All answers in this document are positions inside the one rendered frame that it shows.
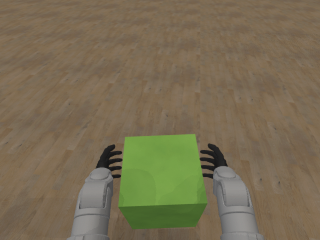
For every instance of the robot right hand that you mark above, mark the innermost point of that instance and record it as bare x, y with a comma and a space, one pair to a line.
218, 159

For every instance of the robot left forearm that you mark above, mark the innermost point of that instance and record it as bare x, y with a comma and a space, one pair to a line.
93, 207

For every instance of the robot left hand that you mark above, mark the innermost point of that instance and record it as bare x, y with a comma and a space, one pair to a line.
105, 160

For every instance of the robot right forearm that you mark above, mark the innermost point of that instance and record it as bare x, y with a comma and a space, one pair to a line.
235, 207

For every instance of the carton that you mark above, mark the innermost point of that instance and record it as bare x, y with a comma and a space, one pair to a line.
162, 183

